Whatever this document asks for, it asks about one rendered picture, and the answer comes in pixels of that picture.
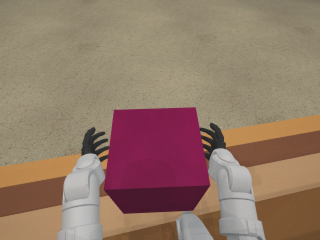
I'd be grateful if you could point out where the robot right thigh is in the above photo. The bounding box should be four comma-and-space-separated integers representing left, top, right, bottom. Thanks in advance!
176, 214, 214, 240

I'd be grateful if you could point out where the right robot forearm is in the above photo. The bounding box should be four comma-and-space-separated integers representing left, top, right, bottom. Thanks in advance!
208, 148, 266, 240

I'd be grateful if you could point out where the robot right shin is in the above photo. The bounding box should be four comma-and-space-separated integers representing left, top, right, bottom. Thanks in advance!
181, 211, 192, 215

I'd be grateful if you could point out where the robot left hand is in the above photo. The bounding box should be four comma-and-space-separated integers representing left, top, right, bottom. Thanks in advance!
81, 127, 109, 162

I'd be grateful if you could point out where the robot right hand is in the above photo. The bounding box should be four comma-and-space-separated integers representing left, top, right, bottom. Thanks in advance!
199, 123, 226, 160

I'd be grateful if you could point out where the left robot forearm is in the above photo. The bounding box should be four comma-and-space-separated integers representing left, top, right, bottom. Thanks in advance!
57, 153, 106, 240

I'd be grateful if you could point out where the carton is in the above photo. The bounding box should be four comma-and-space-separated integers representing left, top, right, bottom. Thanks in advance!
104, 107, 210, 214

